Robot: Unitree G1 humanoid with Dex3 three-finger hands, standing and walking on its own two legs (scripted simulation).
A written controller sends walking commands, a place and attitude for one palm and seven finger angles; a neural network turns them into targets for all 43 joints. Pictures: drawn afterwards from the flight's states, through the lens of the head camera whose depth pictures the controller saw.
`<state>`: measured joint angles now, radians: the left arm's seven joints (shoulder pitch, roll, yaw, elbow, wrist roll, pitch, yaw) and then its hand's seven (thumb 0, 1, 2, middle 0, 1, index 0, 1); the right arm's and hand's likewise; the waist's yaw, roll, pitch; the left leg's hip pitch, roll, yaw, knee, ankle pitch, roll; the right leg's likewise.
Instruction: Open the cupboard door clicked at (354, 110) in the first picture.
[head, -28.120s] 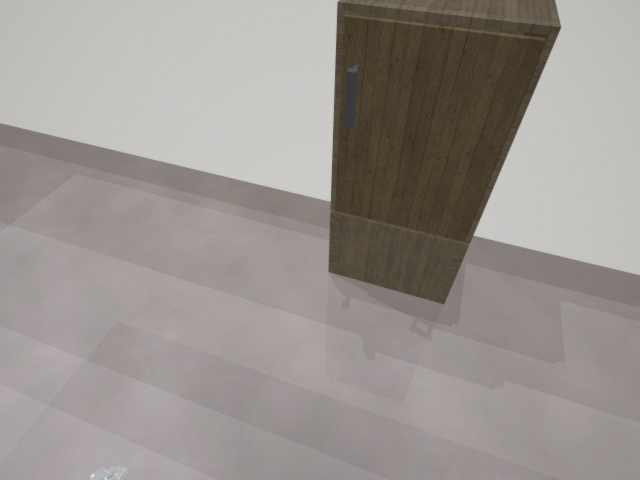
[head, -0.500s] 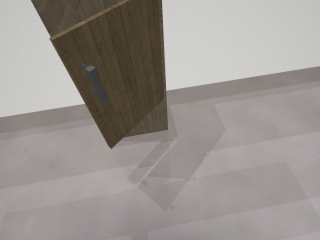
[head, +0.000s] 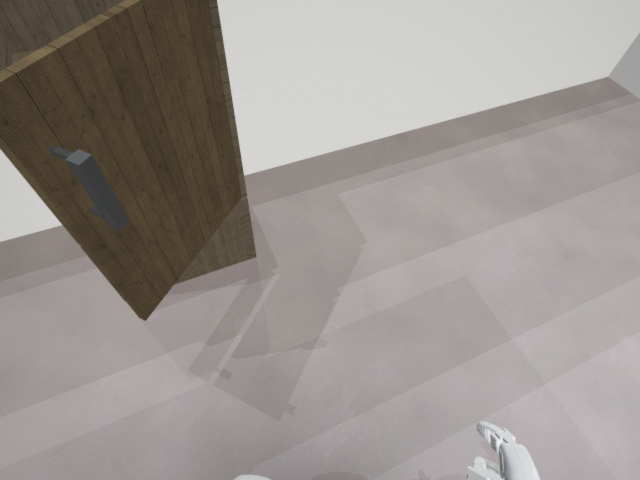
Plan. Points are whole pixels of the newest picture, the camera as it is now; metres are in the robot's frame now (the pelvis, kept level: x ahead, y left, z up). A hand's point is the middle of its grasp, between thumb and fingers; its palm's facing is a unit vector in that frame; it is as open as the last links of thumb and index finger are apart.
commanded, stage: walk to a spot facing it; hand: left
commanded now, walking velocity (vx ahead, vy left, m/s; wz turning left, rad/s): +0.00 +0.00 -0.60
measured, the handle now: (89, 188) +0.46 +0.40 +0.02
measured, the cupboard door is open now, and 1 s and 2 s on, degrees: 41 41 41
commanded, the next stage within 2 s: none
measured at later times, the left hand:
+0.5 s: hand (232, 431) +0.19 +0.14 -0.16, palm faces -0.36 -0.89 -0.27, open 7.4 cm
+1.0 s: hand (285, 355) +0.31 +0.08 -0.16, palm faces -0.60 -0.79 -0.14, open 7.4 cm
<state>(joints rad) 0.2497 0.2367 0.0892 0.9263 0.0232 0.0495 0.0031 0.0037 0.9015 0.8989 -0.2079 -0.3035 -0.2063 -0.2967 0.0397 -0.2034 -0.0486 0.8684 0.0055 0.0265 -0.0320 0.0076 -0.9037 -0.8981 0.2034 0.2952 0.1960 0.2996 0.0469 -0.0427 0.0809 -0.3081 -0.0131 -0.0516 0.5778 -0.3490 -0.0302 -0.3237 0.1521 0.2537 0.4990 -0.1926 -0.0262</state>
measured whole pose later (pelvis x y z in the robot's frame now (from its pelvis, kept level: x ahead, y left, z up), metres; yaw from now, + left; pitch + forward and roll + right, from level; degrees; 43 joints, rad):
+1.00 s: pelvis +0.12 -0.02 +0.01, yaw -39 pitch +2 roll -2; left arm 0.18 0.24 0.10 0.93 0.03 0.03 -0.06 0.01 0.91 0.90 -0.20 -0.30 -0.20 -0.30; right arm 0.39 -0.16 -0.01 0.96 -0.03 -0.07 -0.04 0.01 -0.90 -0.90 0.20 0.30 0.20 0.30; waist -0.01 -0.04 0.05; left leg -0.10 0.08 0.20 0.38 -0.31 0.01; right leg -0.63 -0.03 -0.02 1.20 -0.23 0.00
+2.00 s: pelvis +0.42 -0.39 +0.00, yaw -64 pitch -1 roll -1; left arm 0.38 0.15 0.07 1.08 0.02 -0.02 -0.01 0.01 0.91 0.90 -0.20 -0.30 -0.20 -0.30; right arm 0.19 -0.14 -0.03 0.97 -0.02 -0.08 -0.04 0.00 -0.92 -0.90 0.21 0.30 0.20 0.30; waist 0.05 -0.04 0.06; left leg -0.25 0.00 0.19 0.52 -0.26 0.09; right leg -0.48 -0.01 0.01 1.33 -0.30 -0.02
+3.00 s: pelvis +0.50 -0.55 +0.00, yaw -52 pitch +3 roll -1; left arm 0.16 0.26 0.09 0.94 0.01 0.05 0.01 0.00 0.91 0.90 -0.20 -0.30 -0.20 -0.30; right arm 0.24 -0.21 -0.05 0.95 -0.03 0.02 -0.02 0.01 -0.91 -0.90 0.20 0.30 0.20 0.30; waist -0.02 -0.01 0.06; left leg -0.33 0.02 -0.01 0.49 -0.21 0.01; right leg -0.48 -0.05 -0.01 1.01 -0.41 0.08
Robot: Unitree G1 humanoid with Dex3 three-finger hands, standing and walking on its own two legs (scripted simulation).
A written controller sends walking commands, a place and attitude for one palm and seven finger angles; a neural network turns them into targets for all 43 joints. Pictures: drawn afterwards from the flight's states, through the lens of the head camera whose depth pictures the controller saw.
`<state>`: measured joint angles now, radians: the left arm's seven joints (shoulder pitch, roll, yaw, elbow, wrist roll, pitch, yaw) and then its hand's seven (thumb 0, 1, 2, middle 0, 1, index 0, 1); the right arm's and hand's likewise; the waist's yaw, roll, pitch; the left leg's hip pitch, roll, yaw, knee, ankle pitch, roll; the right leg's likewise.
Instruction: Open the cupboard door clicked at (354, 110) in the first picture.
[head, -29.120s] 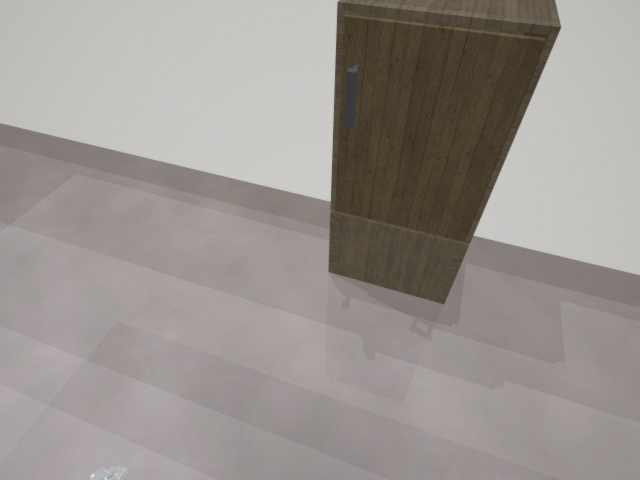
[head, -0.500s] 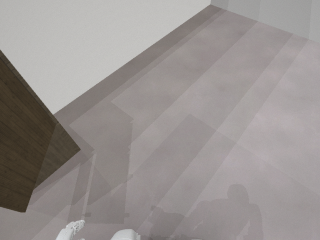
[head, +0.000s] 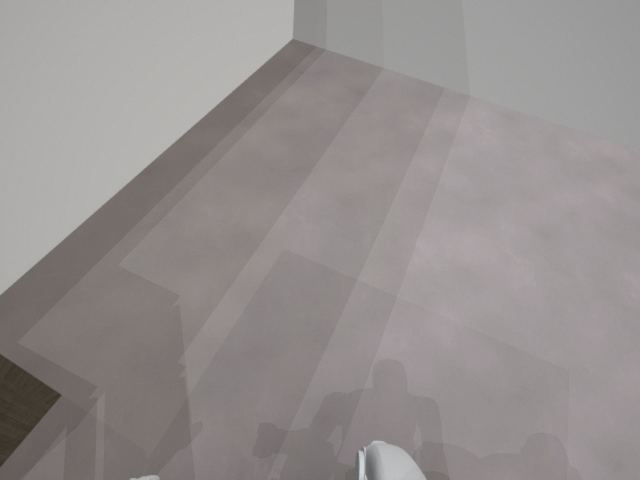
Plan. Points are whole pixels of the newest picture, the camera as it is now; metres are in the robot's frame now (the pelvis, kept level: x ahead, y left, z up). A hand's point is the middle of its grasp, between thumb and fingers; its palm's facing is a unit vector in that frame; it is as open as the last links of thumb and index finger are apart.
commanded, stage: walk to a spot facing it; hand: left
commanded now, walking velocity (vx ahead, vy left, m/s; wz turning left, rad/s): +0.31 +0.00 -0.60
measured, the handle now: out of the picture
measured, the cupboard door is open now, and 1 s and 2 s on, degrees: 41 41 41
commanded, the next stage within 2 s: turn to face it in 1.14 s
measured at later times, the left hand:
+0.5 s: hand (263, 373) +0.29 +0.10 -0.17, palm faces -0.21 -0.95 -0.23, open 7.3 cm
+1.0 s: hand (289, 280) +0.49 +0.07 -0.19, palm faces -0.30 -0.95 -0.13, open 7.4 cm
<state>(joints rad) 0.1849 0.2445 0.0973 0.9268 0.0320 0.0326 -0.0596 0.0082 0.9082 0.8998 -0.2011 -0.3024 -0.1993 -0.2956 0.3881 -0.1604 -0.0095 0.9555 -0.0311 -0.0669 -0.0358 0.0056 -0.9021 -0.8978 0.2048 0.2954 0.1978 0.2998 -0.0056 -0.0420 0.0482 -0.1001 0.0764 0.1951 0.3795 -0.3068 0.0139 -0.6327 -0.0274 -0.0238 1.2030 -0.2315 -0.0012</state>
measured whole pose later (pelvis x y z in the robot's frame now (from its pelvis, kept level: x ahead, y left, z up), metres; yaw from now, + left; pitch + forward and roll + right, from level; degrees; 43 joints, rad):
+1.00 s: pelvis +0.46 -0.10 -0.01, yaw -25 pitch -1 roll -1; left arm 0.38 0.15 0.07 1.08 0.02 -0.02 -0.01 0.01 0.91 0.90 -0.20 -0.30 -0.20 -0.30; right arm 0.19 -0.14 -0.03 0.97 -0.02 -0.08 -0.04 0.00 -0.92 -0.90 0.21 0.30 0.20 0.30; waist 0.05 -0.04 0.06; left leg -0.25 0.00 0.19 0.52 -0.26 0.09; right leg -0.48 -0.01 0.01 1.33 -0.30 -0.02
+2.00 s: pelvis +0.63 -0.17 -0.01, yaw -13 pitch +3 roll -1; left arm 0.16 0.26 0.09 0.94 0.01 0.05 0.01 0.00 0.91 0.90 -0.20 -0.30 -0.20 -0.30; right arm 0.24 -0.21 -0.05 0.95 -0.03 0.02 -0.02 0.01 -0.91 -0.90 0.20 0.30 0.20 0.30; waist -0.02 -0.01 0.06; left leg -0.33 0.02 -0.01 0.49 -0.21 0.01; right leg -0.48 -0.05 -0.01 1.01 -0.41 0.08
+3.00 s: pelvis +0.66 -0.28 -0.01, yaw +24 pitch +0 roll +3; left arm 0.22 0.20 0.04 0.87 0.02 0.02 0.01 0.00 0.90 0.90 -0.21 -0.30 -0.20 -0.30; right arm 0.16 -0.26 -0.09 0.93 -0.02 0.09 0.03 0.01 -0.91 -0.90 0.20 0.30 0.20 0.30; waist -0.03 0.01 0.09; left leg -0.50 0.01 0.02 1.12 -0.43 -0.06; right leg -0.24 -0.11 -0.14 0.54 -0.31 -0.01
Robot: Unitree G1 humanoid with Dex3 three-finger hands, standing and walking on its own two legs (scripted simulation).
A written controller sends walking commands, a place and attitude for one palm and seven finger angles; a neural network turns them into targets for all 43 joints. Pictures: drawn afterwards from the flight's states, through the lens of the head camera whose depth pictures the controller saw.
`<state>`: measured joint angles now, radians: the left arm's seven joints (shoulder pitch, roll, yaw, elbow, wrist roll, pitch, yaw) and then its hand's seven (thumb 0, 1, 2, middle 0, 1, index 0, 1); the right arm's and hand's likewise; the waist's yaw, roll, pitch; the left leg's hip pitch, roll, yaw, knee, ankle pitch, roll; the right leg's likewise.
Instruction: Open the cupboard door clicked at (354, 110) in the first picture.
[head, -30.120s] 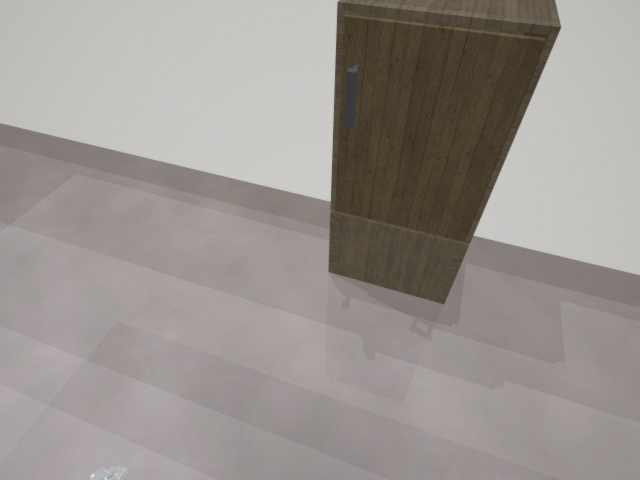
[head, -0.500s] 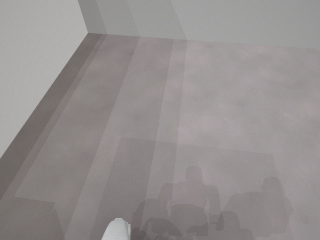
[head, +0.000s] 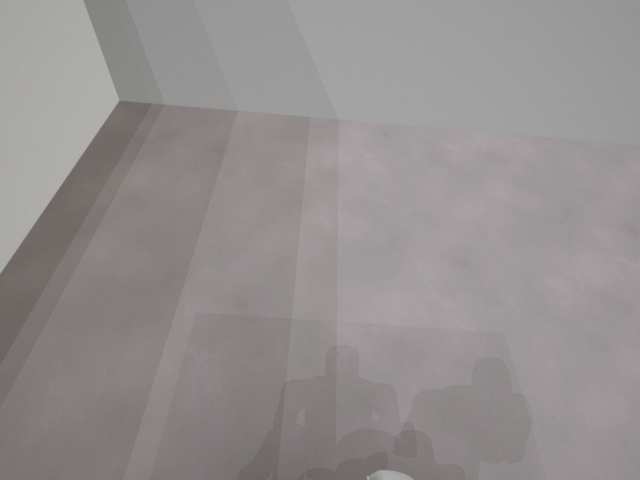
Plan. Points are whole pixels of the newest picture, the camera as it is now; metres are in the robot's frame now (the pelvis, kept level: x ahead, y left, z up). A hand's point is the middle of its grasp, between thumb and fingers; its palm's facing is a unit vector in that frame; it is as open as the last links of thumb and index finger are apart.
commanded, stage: walk to a spot facing it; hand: left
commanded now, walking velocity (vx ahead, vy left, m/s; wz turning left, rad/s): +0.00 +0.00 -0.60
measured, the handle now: out of the picture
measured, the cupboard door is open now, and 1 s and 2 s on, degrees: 41 41 41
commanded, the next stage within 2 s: turn to face it in 0.14 s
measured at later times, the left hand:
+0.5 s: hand (264, 375) +0.29 +0.12 -0.16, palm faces -0.14 -0.98 -0.16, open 7.4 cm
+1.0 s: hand (179, 411) +0.22 +0.23 -0.16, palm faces +0.23 -0.94 -0.26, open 7.4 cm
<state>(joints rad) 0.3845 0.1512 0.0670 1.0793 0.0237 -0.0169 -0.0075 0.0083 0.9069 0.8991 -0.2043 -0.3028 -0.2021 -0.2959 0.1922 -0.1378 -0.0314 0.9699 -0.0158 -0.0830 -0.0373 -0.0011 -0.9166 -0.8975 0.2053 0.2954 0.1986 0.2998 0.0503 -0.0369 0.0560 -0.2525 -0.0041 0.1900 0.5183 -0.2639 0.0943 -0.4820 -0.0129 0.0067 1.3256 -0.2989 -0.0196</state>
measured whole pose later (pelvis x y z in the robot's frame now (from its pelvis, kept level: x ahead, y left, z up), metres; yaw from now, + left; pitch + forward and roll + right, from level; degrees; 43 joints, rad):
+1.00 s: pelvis +0.18 +0.00 +0.00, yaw +11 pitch +3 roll -1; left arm 0.16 0.26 0.09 0.94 0.01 0.05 0.01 0.00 0.91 0.90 -0.20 -0.30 -0.20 -0.30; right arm 0.24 -0.21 -0.05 0.95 -0.03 0.02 -0.02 0.01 -0.91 -0.90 0.20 0.30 0.20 0.30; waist -0.02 -0.01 0.06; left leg -0.33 0.02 -0.01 0.49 -0.21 0.01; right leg -0.48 -0.05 -0.01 1.01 -0.41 0.08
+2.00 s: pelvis +0.25 -0.08 +0.01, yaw +49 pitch +0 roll +3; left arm 0.22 0.20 0.04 0.87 0.02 0.02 0.01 0.00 0.90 0.90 -0.21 -0.30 -0.20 -0.30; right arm 0.16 -0.26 -0.09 0.93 -0.02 0.09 0.03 0.01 -0.91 -0.90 0.20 0.30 0.20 0.30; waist -0.03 0.01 0.09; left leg -0.50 0.01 0.02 1.12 -0.43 -0.06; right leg -0.24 -0.11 -0.14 0.54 -0.31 -0.01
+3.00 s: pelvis +0.29 -0.06 -0.01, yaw +86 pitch +0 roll +1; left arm 0.26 0.24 0.06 0.91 0.01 0.05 0.01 0.00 0.90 0.90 -0.21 -0.30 -0.21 -0.30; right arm 0.08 -0.24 -0.06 0.89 -0.02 0.04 0.02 0.01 -0.91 -0.90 0.20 0.29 0.19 0.30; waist 0.01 -0.07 0.11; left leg -0.33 -0.01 0.08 0.63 -0.28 0.02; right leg -0.30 -0.16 -0.19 0.85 -0.53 0.06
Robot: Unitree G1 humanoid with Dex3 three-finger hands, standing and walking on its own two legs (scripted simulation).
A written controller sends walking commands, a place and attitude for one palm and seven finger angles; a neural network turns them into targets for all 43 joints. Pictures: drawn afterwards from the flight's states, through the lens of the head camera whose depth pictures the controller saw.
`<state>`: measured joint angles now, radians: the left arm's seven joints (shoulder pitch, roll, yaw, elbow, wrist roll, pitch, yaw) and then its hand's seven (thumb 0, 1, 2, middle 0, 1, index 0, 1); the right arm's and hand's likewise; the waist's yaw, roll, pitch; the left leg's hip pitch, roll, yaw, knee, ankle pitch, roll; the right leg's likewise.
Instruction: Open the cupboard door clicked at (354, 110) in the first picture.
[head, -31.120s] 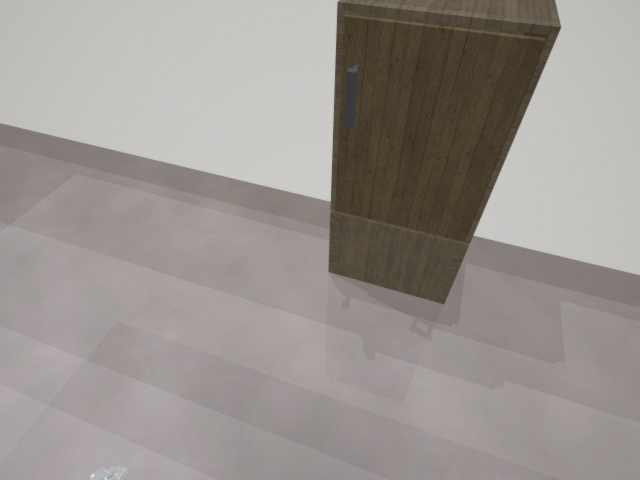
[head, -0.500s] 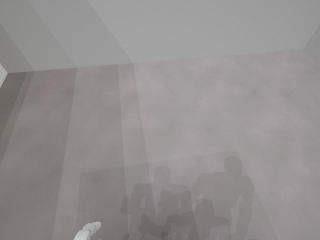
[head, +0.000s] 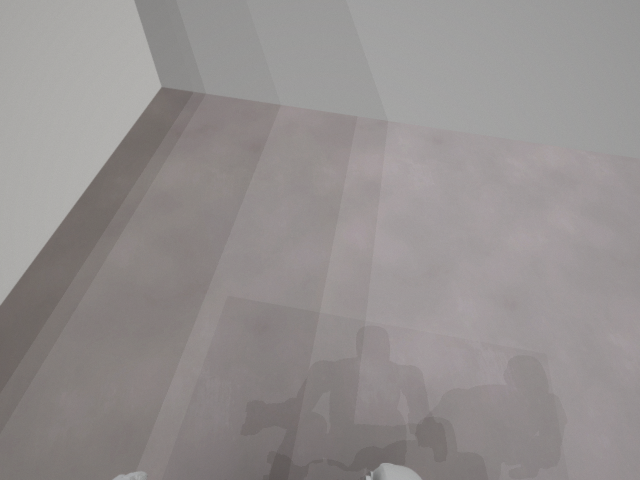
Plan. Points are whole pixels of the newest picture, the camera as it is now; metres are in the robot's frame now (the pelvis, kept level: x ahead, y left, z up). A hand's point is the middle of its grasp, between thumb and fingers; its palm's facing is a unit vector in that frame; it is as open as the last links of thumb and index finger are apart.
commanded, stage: turn to face it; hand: left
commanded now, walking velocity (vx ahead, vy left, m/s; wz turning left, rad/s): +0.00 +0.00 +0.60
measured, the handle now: out of the picture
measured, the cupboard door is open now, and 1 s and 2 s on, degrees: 41 41 41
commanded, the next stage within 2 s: none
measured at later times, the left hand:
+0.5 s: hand out of the picture -0.01 +0.15 -0.17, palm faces +0.36 -0.90 -0.24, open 7.4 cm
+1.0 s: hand out of the picture -0.01 +0.12 -0.15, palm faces +0.58 -0.76 -0.30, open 7.4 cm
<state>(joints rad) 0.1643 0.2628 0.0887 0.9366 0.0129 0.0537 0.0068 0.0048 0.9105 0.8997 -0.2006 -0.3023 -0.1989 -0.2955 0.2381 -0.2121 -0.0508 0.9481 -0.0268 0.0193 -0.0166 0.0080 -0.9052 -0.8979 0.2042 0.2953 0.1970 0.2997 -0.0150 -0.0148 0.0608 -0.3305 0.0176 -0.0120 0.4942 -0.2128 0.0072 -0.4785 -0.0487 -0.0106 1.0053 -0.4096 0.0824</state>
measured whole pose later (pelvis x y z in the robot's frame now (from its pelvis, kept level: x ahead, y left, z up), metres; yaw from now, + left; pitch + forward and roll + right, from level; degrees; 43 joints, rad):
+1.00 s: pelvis +0.05 -0.09 +0.00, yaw +38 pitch +0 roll +3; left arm 0.22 0.20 0.04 0.87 0.02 0.02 0.01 0.00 0.90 0.90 -0.21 -0.30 -0.20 -0.30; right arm 0.16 -0.26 -0.09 0.93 -0.02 0.09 0.03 0.01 -0.91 -0.90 0.20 0.30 0.20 0.30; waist -0.03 0.01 0.09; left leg -0.50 0.01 0.02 1.12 -0.43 -0.06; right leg -0.24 -0.11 -0.14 0.54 -0.31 -0.01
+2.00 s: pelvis +0.09 -0.08 -0.02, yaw +74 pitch +0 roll +1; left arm 0.26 0.24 0.06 0.91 0.01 0.05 0.01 0.00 0.90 0.90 -0.21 -0.30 -0.21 -0.30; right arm 0.08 -0.24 -0.06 0.89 -0.02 0.04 0.02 0.01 -0.91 -0.90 0.20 0.29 0.19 0.30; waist 0.01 -0.07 0.11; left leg -0.33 -0.01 0.08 0.63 -0.28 0.02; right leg -0.30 -0.16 -0.19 0.85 -0.53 0.06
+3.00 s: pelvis +0.12 -0.05 +0.00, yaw +108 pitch +1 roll -1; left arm 0.16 0.26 0.07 0.88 0.02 0.06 0.00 0.01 0.91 0.90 -0.20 -0.30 -0.20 -0.30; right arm 0.16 -0.21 -0.04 0.91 -0.03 0.04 0.00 0.01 -0.90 -0.90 0.21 0.30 0.20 0.30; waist 0.00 -0.02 0.08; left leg -0.30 -0.03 -0.06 0.49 -0.21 0.03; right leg -0.45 -0.07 0.00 0.93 -0.42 0.08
